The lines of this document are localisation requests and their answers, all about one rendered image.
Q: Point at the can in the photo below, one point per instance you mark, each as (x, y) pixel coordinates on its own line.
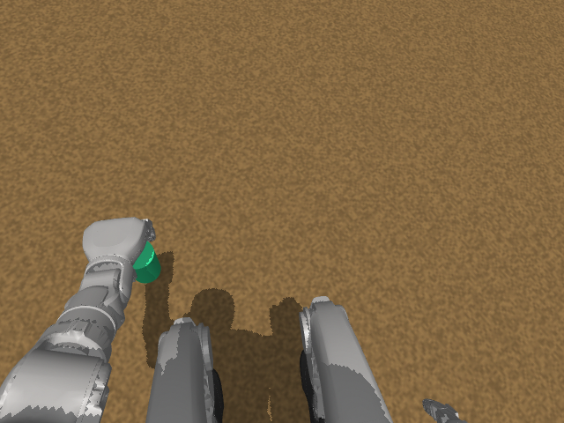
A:
(147, 265)

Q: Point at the left robot arm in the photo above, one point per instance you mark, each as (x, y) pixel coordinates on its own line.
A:
(64, 377)

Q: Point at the right robot hand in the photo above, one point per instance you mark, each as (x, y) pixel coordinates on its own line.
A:
(442, 413)

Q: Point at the left robot hand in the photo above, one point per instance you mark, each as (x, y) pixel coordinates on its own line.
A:
(123, 237)

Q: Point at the right robot foot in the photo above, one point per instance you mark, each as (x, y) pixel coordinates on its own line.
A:
(308, 389)

